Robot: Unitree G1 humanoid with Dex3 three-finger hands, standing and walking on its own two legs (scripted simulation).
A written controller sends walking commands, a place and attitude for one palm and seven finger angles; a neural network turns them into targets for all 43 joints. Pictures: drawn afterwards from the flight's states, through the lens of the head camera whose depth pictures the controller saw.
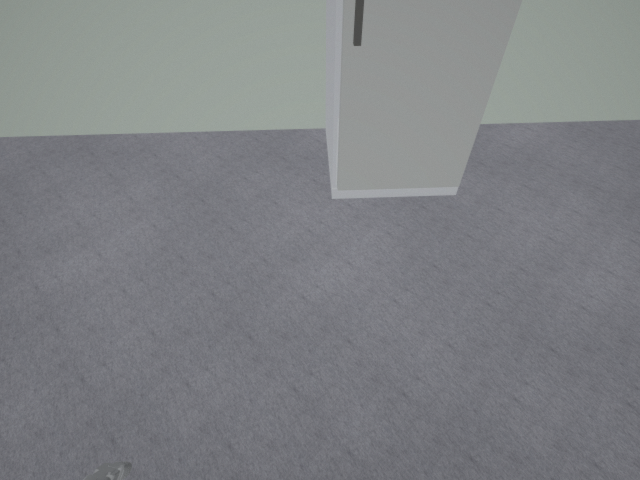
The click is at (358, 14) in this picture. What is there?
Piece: fridge door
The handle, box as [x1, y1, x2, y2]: [353, 0, 363, 45]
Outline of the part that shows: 356,0 353,43 354,45 360,45 363,0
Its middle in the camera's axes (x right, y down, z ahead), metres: +0.11 -0.72 +1.16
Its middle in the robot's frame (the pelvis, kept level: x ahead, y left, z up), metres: +1.37 -0.04 +0.10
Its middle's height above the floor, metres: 0.87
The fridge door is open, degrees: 0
